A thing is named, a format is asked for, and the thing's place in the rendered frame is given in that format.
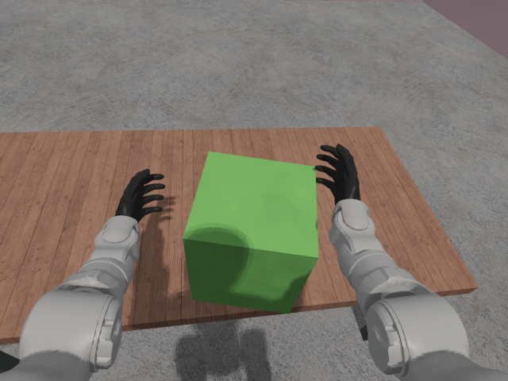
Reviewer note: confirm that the robot left hand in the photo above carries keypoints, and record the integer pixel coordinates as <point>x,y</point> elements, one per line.
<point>132,201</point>

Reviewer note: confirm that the table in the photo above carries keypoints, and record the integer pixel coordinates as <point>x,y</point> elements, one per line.
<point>58,189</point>

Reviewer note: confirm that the left robot forearm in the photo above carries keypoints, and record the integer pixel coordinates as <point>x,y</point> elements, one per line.
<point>109,268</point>

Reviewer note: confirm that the robot right upper arm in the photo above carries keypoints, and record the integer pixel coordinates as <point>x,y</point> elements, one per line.
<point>420,338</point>

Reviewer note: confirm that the robot left upper arm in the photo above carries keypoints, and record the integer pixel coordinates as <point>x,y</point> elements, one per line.
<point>72,334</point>

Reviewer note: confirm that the robot right hand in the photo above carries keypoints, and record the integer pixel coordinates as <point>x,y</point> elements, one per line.
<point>346,183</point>

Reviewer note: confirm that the carton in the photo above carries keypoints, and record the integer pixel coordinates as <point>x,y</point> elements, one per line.
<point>252,235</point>

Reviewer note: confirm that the right robot forearm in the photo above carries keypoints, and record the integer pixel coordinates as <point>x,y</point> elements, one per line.
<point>371,272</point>

